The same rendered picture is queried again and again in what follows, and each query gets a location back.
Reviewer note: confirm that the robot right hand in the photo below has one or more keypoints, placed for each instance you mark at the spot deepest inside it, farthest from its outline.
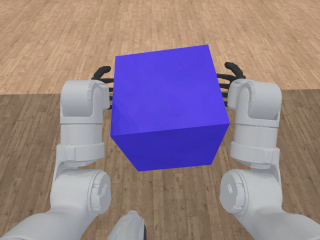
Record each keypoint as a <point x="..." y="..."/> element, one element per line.
<point x="239" y="75"/>

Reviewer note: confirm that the robot right upper arm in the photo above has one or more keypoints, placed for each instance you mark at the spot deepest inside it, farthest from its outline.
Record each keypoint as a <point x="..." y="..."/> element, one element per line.
<point x="254" y="197"/>

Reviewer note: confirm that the left robot thigh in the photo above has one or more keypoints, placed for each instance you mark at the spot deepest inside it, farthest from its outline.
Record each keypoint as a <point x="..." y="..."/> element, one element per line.
<point x="129" y="227"/>

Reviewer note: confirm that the right robot forearm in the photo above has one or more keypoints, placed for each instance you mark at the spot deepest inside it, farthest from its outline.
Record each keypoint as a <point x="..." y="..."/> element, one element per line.
<point x="258" y="107"/>

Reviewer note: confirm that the robot left hand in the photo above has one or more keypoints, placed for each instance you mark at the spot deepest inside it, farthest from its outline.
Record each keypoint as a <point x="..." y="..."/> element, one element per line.
<point x="97" y="76"/>

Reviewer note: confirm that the left robot shin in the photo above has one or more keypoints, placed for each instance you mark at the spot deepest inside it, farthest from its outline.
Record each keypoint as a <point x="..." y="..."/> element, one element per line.
<point x="133" y="212"/>

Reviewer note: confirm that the carton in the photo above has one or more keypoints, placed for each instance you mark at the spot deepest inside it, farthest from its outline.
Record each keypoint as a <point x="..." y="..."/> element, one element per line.
<point x="167" y="108"/>

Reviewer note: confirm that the robot left upper arm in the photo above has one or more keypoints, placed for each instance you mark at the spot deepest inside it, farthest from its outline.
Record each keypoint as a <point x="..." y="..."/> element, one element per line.
<point x="77" y="197"/>

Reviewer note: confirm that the left robot forearm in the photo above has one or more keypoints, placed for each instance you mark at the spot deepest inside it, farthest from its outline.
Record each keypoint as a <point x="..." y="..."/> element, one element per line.
<point x="82" y="103"/>

